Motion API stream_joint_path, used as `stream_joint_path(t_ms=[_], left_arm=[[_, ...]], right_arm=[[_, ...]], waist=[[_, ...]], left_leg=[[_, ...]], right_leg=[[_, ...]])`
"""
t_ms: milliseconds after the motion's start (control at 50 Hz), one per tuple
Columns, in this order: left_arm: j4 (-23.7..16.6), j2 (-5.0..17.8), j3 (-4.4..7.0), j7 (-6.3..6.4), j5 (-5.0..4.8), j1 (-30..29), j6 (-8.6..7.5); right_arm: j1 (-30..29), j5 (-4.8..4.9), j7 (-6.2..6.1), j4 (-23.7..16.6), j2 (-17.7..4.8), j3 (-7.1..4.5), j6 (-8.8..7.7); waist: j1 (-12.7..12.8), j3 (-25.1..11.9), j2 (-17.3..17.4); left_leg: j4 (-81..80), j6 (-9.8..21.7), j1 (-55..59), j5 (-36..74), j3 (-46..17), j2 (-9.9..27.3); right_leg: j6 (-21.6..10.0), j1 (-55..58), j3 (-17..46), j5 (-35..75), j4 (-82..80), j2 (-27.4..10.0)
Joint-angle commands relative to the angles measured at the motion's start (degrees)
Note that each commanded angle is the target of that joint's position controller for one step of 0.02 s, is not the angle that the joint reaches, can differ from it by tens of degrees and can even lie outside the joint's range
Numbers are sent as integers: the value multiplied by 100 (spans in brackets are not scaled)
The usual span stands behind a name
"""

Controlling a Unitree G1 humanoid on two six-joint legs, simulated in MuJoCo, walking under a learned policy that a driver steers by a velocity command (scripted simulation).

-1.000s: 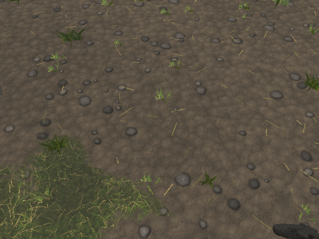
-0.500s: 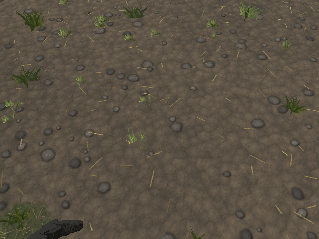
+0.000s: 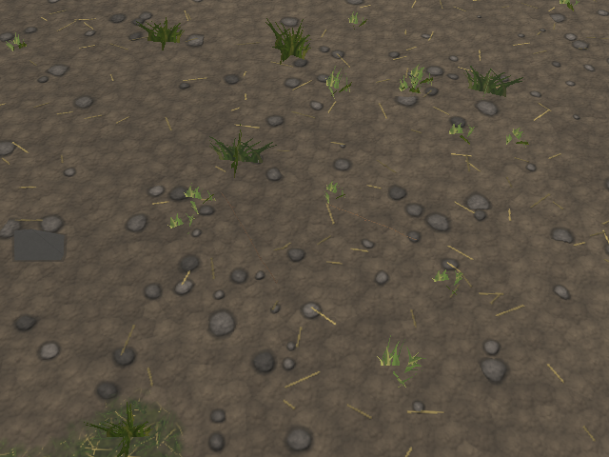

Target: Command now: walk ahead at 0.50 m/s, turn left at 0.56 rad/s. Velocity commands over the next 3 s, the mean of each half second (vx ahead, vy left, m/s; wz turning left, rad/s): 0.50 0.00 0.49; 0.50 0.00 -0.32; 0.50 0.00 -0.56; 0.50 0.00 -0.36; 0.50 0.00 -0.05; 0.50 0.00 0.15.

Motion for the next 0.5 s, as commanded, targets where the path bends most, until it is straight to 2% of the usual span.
stream_joint_path(t_ms=[20,40,60,80,100,120,140,160,180,200,240,300,360,420,500], left_arm=[[-322,1234,298,47,-114,-277,73],[-354,1200,276,48,-145,-395,114],[-427,986,186,62,-17,-305,92],[-765,102,-83,9,223,162,-44],[-826,476,-65,-63,13,-299,-278],[-989,790,14,-112,-208,-829,-404],[-986,731,-12,-89,-150,-891,-477],[-907,753,20,-41,15,-858,-489],[-866,803,60,-34,88,-737,-432],[-871,810,76,-46,105,-684,-361],[-895,660,54,-43,167,-724,-250],[-1104,465,-15,-36,186,-1340,-195],[-1274,343,-74,-98,126,-1880,-226],[-1313,341,-114,-207,71,-2094,-296],[-1440,496,-102,-306,48,-2285,-349]], right_arm=[[287,1,30,-410,-721,-271,-20],[1142,24,-9,-189,-965,-433,-7],[2138,48,-122,82,-1450,-655,46],[1913,98,-167,45,-2102,-731,2],[1978,24,-109,-207,-1682,-576,-127],[1787,-27,-81,-163,-1310,-466,-232],[1490,-10,-83,-187,-1153,-415,-288],[1072,-19,-96,-258,-963,-356,-298],[835,-89,-125,-366,-821,-294,-305],[761,-115,-145,-412,-835,-288,-311],[851,-63,-210,-387,-922,-308,-334],[1147,-28,-328,-292,-1082,-352,-322],[1362,-9,-374,-214,-1070,-353,-274],[1626,-19,-368,-14,-939,-297,-293],[1897,-66,-377,203,-988,-297,-235]], waist=[[-575,-256,-609],[-1074,-685,-497],[-1461,-1200,19],[-702,-1507,1595],[-1030,-2244,891],[-1105,-1483,529],[-888,-1040,161],[-638,-750,-54],[-438,-659,10],[-352,-613,107],[-314,-511,0],[-496,-278,27],[-721,-168,247],[-907,-112,350],[-974,44,422]], left_leg=[[-82,348,785,-707,467,-488],[-438,544,1962,-452,580,-788],[-609,834,3715,-383,-225,-501],[-1252,1843,5329,-1442,-3483,914],[-2141,2122,5646,-2261,-5006,1379],[-2275,1808,5234,-1875,-4278,1283],[-2210,1593,4481,-1322,-3565,1047],[-2211,1428,3712,-652,-3002,820],[-2327,1379,3196,-138,-2690,681],[-2419,1412,2892,246,-2579,626],[-2518,1410,2540,772,-2170,480],[-2569,1218,2323,807,-1782,209],[-2516,960,2136,226,-1643,-15],[-2464,885,2445,5,-1611,181],[-2048,829,3608,899,-1776,662]], right_leg=[[-833,8,303,5327,1029,-1613],[-665,-348,129,5515,2186,-1397],[-375,-1658,103,4072,3908,-1145],[-10,-4245,555,-1118,5885,44],[-101,-4891,1993,-1550,6573,209],[-264,-5394,2064,-990,6514,-66],[-372,-5223,2066,-476,6038,-328],[-354,-4812,2084,-139,5512,-514],[-332,-4394,2138,103,5234,-628],[-267,-4152,2132,181,5029,-634],[-89,-4042,2010,432,4482,-585],[112,-4152,1935,1495,3293,-394],[127,-3783,1901,2442,2147,-137],[6,-3617,1835,2991,1668,-157],[-380,-4180,1728,2082,1403,-151]])
Next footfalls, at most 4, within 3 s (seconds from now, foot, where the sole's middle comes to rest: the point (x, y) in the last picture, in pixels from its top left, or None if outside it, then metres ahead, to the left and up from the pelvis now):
0.06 left None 0.20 0.11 -0.77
0.58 right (338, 424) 0.53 -0.02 -0.77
1.06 left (242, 318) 0.77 0.22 -0.77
1.56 right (372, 253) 1.00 -0.10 -0.77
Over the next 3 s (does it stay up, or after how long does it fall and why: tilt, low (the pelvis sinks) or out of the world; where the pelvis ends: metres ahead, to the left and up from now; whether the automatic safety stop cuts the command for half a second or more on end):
stays up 1.59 -0.30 0.01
